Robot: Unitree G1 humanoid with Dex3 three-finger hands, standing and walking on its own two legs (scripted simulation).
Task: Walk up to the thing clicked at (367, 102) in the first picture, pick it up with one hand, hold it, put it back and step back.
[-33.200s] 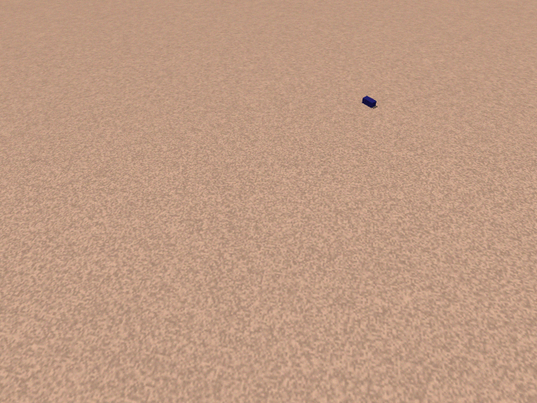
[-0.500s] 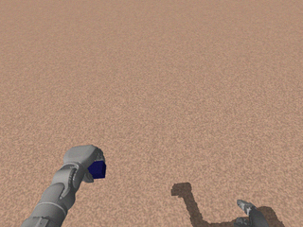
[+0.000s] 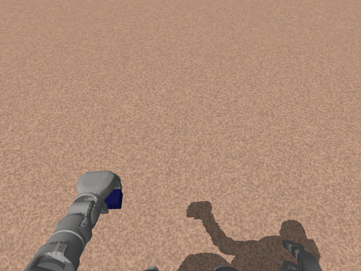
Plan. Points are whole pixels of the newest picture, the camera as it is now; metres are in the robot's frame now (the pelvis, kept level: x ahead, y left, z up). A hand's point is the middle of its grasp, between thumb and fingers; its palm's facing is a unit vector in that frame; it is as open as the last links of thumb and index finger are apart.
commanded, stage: crouch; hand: left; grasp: from above
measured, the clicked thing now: (105, 199) +0.33 +0.22 -0.12
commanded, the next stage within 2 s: lower in 1.56 s
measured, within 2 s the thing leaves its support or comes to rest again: neither
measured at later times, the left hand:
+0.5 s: hand (127, 208) +0.37 +0.21 -0.34, palm faces -0.45 +0.03 -0.89, open 7.0 cm
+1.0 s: hand (135, 213) +0.40 +0.20 -0.49, palm faces -0.46 +0.00 -0.89, open 7.1 cm
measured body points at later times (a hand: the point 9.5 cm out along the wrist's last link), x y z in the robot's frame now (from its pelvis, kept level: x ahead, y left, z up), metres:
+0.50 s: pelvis -0.05 +0.01 -0.21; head +0.12 +0.02 +0.21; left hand +0.39 +0.20 -0.29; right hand -0.02 -0.26 -0.34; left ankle +0.03 +0.12 -0.71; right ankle +0.01 -0.13 -0.71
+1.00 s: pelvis -0.06 +0.00 -0.32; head +0.17 +0.03 +0.06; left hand +0.42 +0.20 -0.44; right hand +0.00 -0.27 -0.45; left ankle +0.03 +0.12 -0.71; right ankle +0.01 -0.13 -0.71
